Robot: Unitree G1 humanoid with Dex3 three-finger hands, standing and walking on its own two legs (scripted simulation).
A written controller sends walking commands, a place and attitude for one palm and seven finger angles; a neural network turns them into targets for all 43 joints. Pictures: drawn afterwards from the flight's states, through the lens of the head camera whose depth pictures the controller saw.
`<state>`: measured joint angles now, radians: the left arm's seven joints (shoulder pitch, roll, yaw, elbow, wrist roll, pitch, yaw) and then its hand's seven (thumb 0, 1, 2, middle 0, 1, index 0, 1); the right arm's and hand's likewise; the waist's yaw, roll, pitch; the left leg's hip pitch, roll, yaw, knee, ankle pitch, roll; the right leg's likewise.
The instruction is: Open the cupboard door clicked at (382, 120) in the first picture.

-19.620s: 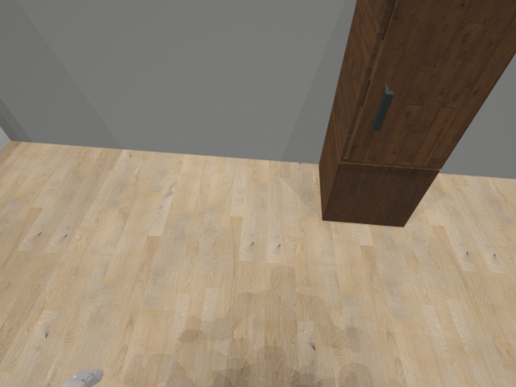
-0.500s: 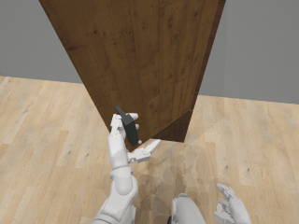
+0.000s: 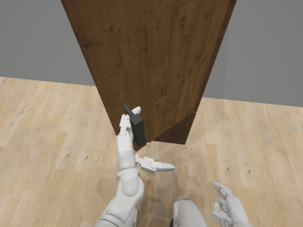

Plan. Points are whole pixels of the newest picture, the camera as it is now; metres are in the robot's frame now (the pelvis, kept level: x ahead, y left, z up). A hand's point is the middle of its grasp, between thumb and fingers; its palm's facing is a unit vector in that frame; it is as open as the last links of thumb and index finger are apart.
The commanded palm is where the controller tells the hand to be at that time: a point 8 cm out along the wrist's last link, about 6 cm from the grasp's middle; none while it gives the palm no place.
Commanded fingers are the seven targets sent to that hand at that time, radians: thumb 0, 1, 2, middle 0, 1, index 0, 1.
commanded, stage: slide the hand sideways off the handle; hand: left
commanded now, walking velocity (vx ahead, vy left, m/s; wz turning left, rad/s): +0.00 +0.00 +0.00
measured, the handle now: (133, 126) +0.37 +0.06 +0.03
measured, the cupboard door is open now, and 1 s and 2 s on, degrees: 45 50 50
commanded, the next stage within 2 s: draw the hand back to the body in 1.22 s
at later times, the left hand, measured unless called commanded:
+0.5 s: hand (142, 165) +0.27 +0.03 +0.02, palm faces -0.21 -0.98 +0.00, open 16.3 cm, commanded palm +0.25 +0.09 +0.02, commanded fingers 0.00 -0.50 0.30 -0.15 -0.30 -0.15 -0.30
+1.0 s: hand (122, 184) +0.22 +0.08 +0.03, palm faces -0.17 -0.99 +0.00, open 16.3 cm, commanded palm +0.20 +0.13 +0.02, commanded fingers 0.00 -0.50 0.30 -0.15 -0.30 -0.15 -0.30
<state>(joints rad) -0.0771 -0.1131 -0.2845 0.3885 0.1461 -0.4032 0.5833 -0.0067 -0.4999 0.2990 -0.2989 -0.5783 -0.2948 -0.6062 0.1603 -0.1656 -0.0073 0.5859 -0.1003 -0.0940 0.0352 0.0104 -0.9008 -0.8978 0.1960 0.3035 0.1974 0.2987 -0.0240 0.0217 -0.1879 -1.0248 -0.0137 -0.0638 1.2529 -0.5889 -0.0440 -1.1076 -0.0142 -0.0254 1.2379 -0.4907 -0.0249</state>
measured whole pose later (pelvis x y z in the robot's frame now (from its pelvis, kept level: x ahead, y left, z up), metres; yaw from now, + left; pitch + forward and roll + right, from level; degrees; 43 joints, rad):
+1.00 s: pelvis +0.00 +0.01 -0.03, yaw +0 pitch +21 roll +0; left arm 0.40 0.10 -0.22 -0.13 -0.02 -0.40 -0.04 -0.01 -0.50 0.30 -0.15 -0.30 -0.15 -0.30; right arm 0.20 -0.21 0.00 0.37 -0.02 -0.05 0.00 0.01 -0.90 -0.90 0.20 0.30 0.20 0.30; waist 0.00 0.02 -0.18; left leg -1.09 -0.03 -0.06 1.39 -0.66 -0.03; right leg -1.17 -0.03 -0.02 1.37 -0.56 -0.01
